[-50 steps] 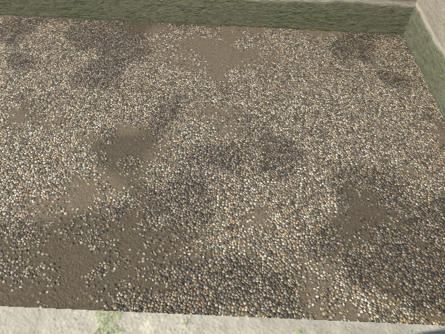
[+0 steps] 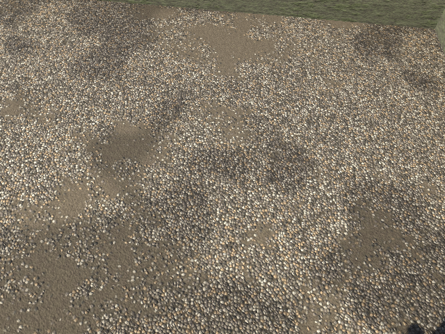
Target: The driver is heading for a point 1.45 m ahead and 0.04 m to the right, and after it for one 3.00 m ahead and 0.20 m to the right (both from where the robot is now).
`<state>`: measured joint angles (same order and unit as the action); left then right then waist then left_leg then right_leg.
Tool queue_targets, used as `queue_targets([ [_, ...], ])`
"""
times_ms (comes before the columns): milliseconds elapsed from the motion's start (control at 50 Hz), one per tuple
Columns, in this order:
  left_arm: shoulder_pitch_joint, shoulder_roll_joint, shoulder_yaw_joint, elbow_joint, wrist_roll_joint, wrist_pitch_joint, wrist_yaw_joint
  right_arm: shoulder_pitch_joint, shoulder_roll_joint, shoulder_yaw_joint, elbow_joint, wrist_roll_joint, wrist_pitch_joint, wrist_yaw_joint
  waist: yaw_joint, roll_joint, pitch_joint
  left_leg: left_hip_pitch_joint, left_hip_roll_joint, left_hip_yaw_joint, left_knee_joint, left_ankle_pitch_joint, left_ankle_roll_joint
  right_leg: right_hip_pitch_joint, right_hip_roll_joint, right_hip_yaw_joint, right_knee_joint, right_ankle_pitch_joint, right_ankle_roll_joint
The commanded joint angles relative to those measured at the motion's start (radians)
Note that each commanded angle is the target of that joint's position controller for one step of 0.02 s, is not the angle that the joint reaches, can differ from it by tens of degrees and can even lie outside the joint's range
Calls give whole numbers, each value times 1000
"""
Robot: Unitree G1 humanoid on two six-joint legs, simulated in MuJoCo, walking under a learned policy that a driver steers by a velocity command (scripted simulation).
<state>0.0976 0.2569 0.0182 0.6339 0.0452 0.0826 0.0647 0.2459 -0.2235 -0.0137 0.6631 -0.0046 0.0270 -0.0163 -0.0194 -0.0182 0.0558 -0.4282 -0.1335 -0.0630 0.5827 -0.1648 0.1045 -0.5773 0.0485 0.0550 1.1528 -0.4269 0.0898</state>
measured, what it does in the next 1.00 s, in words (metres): steps on the spot: right foot, then left foot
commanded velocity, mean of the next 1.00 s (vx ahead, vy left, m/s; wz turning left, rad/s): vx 0.06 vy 0.00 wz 0.03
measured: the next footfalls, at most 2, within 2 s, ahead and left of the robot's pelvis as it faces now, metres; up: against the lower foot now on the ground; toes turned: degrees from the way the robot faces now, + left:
right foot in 0.28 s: +0.07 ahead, -0.11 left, +0.00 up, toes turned -2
left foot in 0.58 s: +0.05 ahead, +0.13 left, +0.00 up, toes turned -5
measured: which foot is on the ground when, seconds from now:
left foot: down 0.00-0.30, up 0.32-0.56, down 0.58-1.00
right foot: up 0.00-0.26, down 0.28-1.00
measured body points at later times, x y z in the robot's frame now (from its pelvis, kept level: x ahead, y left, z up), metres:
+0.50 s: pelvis +0.01 -0.04 +0.02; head +0.01 -0.04 +0.47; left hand +0.10 +0.22 -0.08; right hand +0.27 -0.24 -0.05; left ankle +0.04 +0.13 -0.71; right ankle +0.04 -0.12 -0.72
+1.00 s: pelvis +0.00 +0.01 +0.00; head +0.01 -0.01 +0.45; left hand +0.16 +0.28 -0.07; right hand +0.17 -0.26 -0.10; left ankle +0.01 +0.14 -0.72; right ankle +0.03 -0.12 -0.72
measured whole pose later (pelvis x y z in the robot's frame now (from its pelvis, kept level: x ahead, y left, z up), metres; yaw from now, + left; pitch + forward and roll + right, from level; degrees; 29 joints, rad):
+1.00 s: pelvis +0.00 +0.01 +0.00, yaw -3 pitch +0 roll +2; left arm 0.23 0.30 0.01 0.54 0.01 0.09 -0.01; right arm 0.13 -0.29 0.00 0.64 -0.02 0.07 -0.03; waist 0.02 0.01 0.03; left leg -0.26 0.04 0.10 0.59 -0.31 -0.02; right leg -0.35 0.03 0.15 0.66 -0.30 0.01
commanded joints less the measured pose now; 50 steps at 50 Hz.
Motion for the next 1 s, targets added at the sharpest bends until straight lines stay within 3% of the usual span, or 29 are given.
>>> queue_targets([
  [20,86,82,18,-37,3,38,1,-10,-138,-29,-68,-7,-25,4,64,61,-202,154,234,-293,-198,505,108,113,0,21,-177,35,-11],
  [40,44,77,13,-45,6,45,-10,-1,-142,-29,-69,-11,-15,2,38,68,-210,198,228,-330,-228,338,71,101,13,11,-206,30,-23],
  [120,-88,81,13,-64,-24,59,-37,-44,-179,-50,-104,1,18,8,-4,86,-135,205,229,-449,-329,-227,31,94,22,28,-376,47,-52],
  [220,-98,74,4,-82,-33,25,-55,-106,-197,-64,-115,2,29,21,-17,133,-114,190,209,-531,-343,-281,40,214,42,24,-551,68,-102],
  [260,-4,47,-3,-63,-31,2,-49,-155,-187,-61,-117,14,34,14,28,122,-139,108,187,-506,-321,-262,10,405,18,11,-698,138,-126],
  [280,31,37,-7,-63,-26,-7,-45,-142,-168,-54,-112,22,33,11,34,92,-170,17,167,-475,-298,-296,-19,568,-35,45,-750,148,-146],
  [300,23,80,2,-77,-16,-14,-41,-146,-134,-45,-123,41,31,14,34,-42,-183,-125,98,-377,-202,-352,-66,684,-154,198,-779,111,-189],
  [320,1,90,-3,-93,-18,-22,-39,-200,-139,-46,-134,51,27,17,69,-134,-143,-181,9,-208,-27,-336,-95,630,-292,330,-886,198,-230],
  [340,-23,70,-21,-96,-21,-35,-43,-232,-147,-46,-133,24,28,12,52,-104,-112,-111,20,-184,25,-314,-114,513,-317,353,-882,402,-256],
  [360,-50,49,-30,-93,-27,-47,-48,-211,-138,-43,-118,18,30,12,11,-66,-118,-38,49,-172,35,-263,-128,469,-289,303,-869,469,-258],
  [380,-46,140,-2,-86,14,-52,-38,-167,-140,-28,-156,6,22,2,6,-95,-106,-66,93,-151,111,-239,-125,509,-282,305,-873,452,-314],
  [420,-59,83,-22,-85,-4,-45,-35,-169,-145,-23,-145,-2,16,-1,-1,-25,-102,-33,131,-135,169,-224,-144,456,-262,278,-876,462,-313],
  [460,-49,33,-44,-65,-21,-40,-53,-162,-71,11,-139,-10,19,6,-3,-20,-100,79,174,-111,16,-168,-147,400,-201,245,-899,382,-262],
  [480,-20,55,-38,-45,-34,-36,-63,-163,-63,18,-136,-14,19,10,3,-19,-87,133,169,-75,-64,-96,-150,377,-174,244,-911,338,-233],
  [540,28,172,-6,-49,-52,-29,-75,-194,-140,8,-171,-20,19,-1,24,-12,-61,153,173,-65,-123,-25,-168,396,-167,313,-920,279,-198],
  [560,28,174,-3,-55,-60,-33,-78,-185,-150,9,-174,-18,15,-13,17,-25,-57,151,185,-61,-133,-26,-179,402,-164,319,-911,299,-207],
  [600,57,152,-4,-70,-53,-31,-75,-193,-155,14,-182,-14,6,-28,39,-42,-99,172,189,-35,-96,-39,-190,406,-140,305,-879,402,-230],
  [640,45,156,1,-88,-49,-12,-63,-173,-145,19,-186,-12,-8,-27,22,-46,-135,159,186,-11,-100,-66,-189,428,-133,286,-844,374,-249],
  [660,49,156,4,-96,-43,7,-57,-173,-149,21,-180,-5,-19,-19,27,-45,-138,161,187,-8,-112,-53,-175,430,-130,287,-822,383,-243],
  [740,57,147,8,-138,-43,44,-48,-176,-152,15,-177,-20,-35,9,45,20,-143,214,213,-1,-141,-8,-110,347,-73,237,-729,316,-208],
  [760,56,133,-2,-161,-35,38,-45,-162,-172,13,-170,-38,-24,13,48,54,-126,247,234,-14,-162,21,-81,283,-64,224,-705,244,-191],
  [780,64,127,-3,-168,-37,31,-45,-163,-182,7,-168,-42,-15,12,53,97,-114,276,265,-43,-187,62,-51,224,-43,199,-662,182,-172],
  [820,112,130,-3,-172,-38,12,-48,-172,-197,0,-162,-38,5,3,65,177,-110,324,341,-104,-213,189,12,137,-22,143,-564,107,-138],
  [840,128,143,3,-168,-41,1,-49,-173,-198,-5,-153,-31,12,-5,61,178,-114,327,365,-115,-207,245,34,125,-23,119,-527,104,-133],
  [900,141,151,10,-180,-40,-9,-56,-162,-229,-23,-120,-12,24,-26,53,145,-131,284,397,-106,-181,237,54,153,-45,68,-445,89,-141],
  [940,162,142,11,-186,-46,-4,-58,-163,-227,-26,-105,-14,26,-32,55,130,-135,243,383,-65,-180,80,34,184,-55,56,-455,95,-159],
  [960,105,71,-1,-170,-31,-8,-74,-184,-147,-13,-105,-17,30,-22,51,69,-146,217,322,35,-143,17,-34,246,-12,25,-553,179,-153],
  [980,99,84,1,-173,-37,-10,-80,-176,-144,-12,-113,-24,37,-13,42,9,-141,205,241,115,-117,-182,-88,250,-27,103,-625,234,-161],
  [1000,75,129,16,-173,-42,-9,-84,-186,-135,-13,-126,-23,43,-6,32,-91,-103,191,168,159,-47,-255,-125,219,-52,204,-706,215,-178],
])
